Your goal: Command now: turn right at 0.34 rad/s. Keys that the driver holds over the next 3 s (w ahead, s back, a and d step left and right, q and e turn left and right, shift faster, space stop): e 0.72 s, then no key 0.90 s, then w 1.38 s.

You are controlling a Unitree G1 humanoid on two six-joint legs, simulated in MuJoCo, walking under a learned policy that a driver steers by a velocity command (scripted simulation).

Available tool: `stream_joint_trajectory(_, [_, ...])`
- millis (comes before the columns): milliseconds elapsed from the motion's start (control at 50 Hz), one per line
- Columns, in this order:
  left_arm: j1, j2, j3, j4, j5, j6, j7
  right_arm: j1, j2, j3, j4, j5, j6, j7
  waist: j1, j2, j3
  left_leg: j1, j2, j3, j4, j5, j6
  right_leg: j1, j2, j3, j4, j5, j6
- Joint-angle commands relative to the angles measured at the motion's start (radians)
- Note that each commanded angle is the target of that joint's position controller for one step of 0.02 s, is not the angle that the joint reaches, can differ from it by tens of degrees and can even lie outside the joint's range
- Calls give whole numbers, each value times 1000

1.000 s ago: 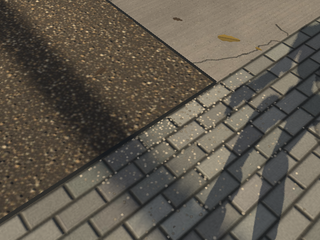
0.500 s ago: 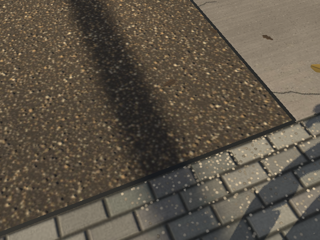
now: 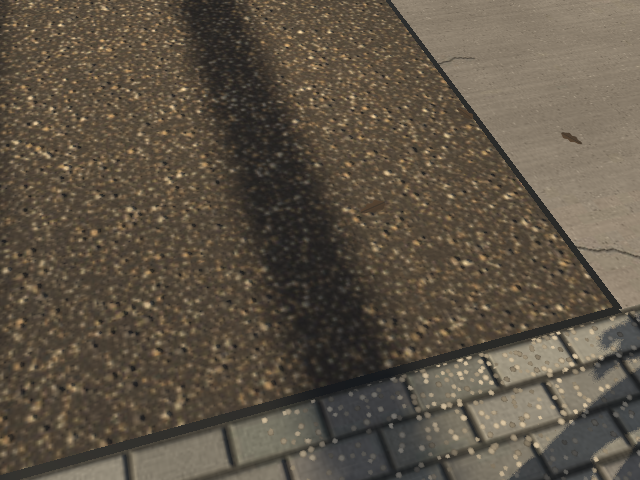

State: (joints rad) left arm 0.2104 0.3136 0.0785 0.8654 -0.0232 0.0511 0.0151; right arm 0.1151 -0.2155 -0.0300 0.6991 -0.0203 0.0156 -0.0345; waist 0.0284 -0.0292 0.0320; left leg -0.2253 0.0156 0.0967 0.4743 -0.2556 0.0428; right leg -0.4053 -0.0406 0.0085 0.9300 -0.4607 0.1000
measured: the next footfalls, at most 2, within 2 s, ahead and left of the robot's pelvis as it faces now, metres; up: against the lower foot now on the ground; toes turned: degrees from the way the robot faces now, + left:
right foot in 0.20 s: +0.00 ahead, -0.13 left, +0.00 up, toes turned -11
left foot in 0.72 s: +0.11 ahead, +0.07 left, +0.00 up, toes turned -31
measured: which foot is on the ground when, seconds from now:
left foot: down 0.00-0.20, up 0.22-0.70, down 0.72-1.00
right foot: up 0.00-0.18, down 0.20-0.72, up 0.74-1.00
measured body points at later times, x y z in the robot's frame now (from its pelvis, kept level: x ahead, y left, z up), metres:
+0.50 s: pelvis -0.01 -0.05 +0.01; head +0.01 -0.08 +0.45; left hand +0.20 +0.20 -0.08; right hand +0.05 -0.37 -0.11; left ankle +0.06 +0.12 -0.68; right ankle -0.04 -0.12 -0.74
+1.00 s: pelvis +0.01 -0.02 +0.00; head +0.05 -0.03 +0.45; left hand +0.28 +0.16 -0.11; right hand -0.02 -0.32 -0.11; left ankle +0.08 +0.09 -0.74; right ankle -0.08 -0.13 -0.71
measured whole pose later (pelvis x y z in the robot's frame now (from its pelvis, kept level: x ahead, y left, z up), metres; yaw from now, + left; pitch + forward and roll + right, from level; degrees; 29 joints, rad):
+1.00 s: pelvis +0.01 -0.02 +0.00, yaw -31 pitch +0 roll +0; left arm 0.17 0.32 0.07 0.73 -0.01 0.06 0.03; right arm 0.16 -0.26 -0.05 0.79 0.00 0.00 -0.02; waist -0.02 -0.03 0.07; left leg -0.22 0.01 -0.02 0.44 -0.23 0.00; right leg -0.34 0.01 0.08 0.78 -0.44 0.09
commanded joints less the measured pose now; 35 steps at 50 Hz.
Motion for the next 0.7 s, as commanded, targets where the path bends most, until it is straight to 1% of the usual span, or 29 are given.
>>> stream_joint_trajectory(20, [-77, 57, 7, -101, -1, -5, -1, 9, -203, -70, -36, 2, 3, -14, -58, 152, -84, 170, 304, -188, -113, 495, 206, -81, -24, -17, -44, -11, 1])
stream_joint_trajectory(60, [-70, 61, 7, -112, -1, -1, -9, -3, -213, -77, -29, 4, 8, -11, -55, 156, -94, 168, 316, -175, -108, 519, 210, -41, -19, -42, -92, -2, -12])
stream_joint_trajectory(120, [-47, 68, 10, -123, 0, 4, -24, -22, -230, -87, -16, 16, 10, -9, -38, 165, -102, 164, 330, -152, -82, 523, 194, 19, -8, -74, -190, 32, -46])
stream_joint_trajectory(140, [-28, 67, 12, -122, 0, 6, -29, -37, -234, -89, -13, 24, 11, -10, -21, 166, -105, 151, 325, -132, -59, 506, 175, 59, -1, -88, -256, 78, -65])
stream_joint_trajectory(160, [1, 67, 15, -114, 2, 6, -34, -51, -235, -91, -7, 33, 13, -11, 0, 167, -109, 125, 311, -102, -22, 468, 143, 120, 15, -108, -355, 160, -89])
stream_joint_trajectory(180, [30, 83, 23, -108, 7, 6, -33, -25, -223, -91, 13, 41, 13, -10, 13, 140, -110, 78, 277, -59, 40, 359, 83, 201, 30, -92, -471, 286, -123])
stream_joint_trajectory(200, [49, 160, 46, -112, 10, 4, -21, 16, -186, -85, 24, 25, 10, -5, -5, -32, -111, -73, 193, 36, 224, 138, -13, 335, -66, 85, -554, 569, -184])
stream_joint_trajectory(220, [65, 275, 68, -132, 18, -4, -7, -47, -131, -63, -31, -25, 5, -1, -6, -298, -88, -388, 18, 64, 500, -396, -121, 460, -315, 441, -546, 993, -360])
stream_joint_trajectory(240, [95, 250, 58, -142, 56, -31, -19, -129, -156, -71, -53, -6, 0, -8, 65, -177, -165, -424, -20, -113, 676, -480, -120, 417, -370, 507, -582, 901, -484])
stream_joint_trajectory(260, [43, 226, 51, -149, 53, -53, -23, -128, -186, -82, -44, 21, 2, -9, 35, -99, -127, -452, 3, -154, 726, -400, -106, 401, -317, 423, -597, 790, -451])
stream_joint_trajectory(280, [-20, 202, 48, -156, 31, -64, -16, -103, -196, -89, -25, 27, 4, -14, 1, -63, -91, -468, 18, -166, 709, -299, -98, 382, -258, 355, -596, 694, -389])
stream_joint_trajectory(300, [-60, 164, 36, -165, 11, -64, -8, -88, -207, -94, -7, 19, 7, -22, -13, -46, -76, -471, 28, -175, 681, -235, -100, 369, -228, 326, -597, 657, -349])
stream_joint_trajectory(320, [-79, 148, 28, -170, 2, -60, 0, -69, -210, -97, 0, 12, 6, -25, -28, -55, -77, -435, 24, -177, 672, -177, -108, 340, -201, 300, -602, 660, -333])
stream_joint_trajectory(340, [-71, 144, 25, -174, 6, -56, 6, -54, -201, -97, 5, 12, 2, -24, -32, -67, -90, -406, 9, -172, 675, -135, -115, 330, -184, 289, -605, 668, -330])
stream_joint_trajectory(380, [-51, 147, 25, -175, 12, -52, 12, -37, -186, -95, 11, 20, -4, -22, -28, -68, -105, -395, -5, -173, 625, -93, -126, 351, -166, 280, -605, 661, -331])
stream_joint_trajectory(440, [-33, 165, 31, -175, 9, -44, 18, -59, -173, -89, 5, 22, -10, -22, -12, -83, -89, -389, -13, -181, 477, -69, -143, 358, -151, 308, -605, 569, -326])
stream_joint_trajectory(520, [-51, 185, 38, -187, 11, -35, 18, -71, -175, -86, 2, 24, -21, -14, 0, -114, -64, -308, -27, -193, 329, -63, -152, 285, -131, 362, -604, 425, -326])
stream_joint_trajectory(560, [-60, 189, 40, -193, 12, -30, 13, -69, -181, -86, 1, 26, -30, -7, 4, -123, -65, -262, -38, -196, 275, -78, -148, 259, -127, 399, -590, 424, -329])
stream_joint_trajectory(600, [-76, 190, 40, -201, 11, -24, 10, -59, -188, -87, 0, 30, -42, 1, 3, -129, -78, -215, -50, -198, 222, -96, -138, 257, -125, 439, -564, 481, -328])
stream_joint_trajectory(640, [-93, 187, 39, -210, 6, -19, 8, -36, -193, -87, 2, 33, -54, 11, -5, -135, -94, -166, -59, -196, 145, -97, -125, 271, -119, 483, -530, 563, -320])
stream_joint_trajectory(660, [-106, 183, 38, -216, 2, -15, 10, -13, -194, -88, 8, 34, -59, 16, -20, -135, -103, -125, -62, -194, 74, -66, -116, 274, -108, 499, -508, 593, -308])
stream_joint_trajectory(680, [-125, 177, 35, -223, -5, -11, 14, 24, -194, -90, 19, 35, -64, 21, -47, -131, -110, -58, -61, -183, -41, 21, -104, 262, -84, 500, -480, 584, -282])
stream_joint_trajectory(700, [-125, 160, 29, -228, -9, -8, 19, 55, -212, -96, 30, 31, -67, 22, -61, -111, -115, 38, -24, -194, -142, 152, -83, 216, -47, 482, -443, 502, -240])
